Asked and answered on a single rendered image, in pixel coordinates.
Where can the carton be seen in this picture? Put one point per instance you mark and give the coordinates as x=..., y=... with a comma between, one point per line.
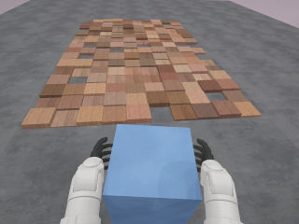
x=152, y=176

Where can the left robot hand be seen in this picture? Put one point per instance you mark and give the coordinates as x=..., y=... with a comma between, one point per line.
x=97, y=150

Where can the robot right forearm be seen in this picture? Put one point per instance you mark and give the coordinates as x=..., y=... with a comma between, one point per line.
x=219, y=194

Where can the right robot hand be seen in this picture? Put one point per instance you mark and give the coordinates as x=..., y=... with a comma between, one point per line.
x=204, y=155

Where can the robot left forearm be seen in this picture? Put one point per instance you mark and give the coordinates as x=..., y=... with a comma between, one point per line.
x=85, y=194

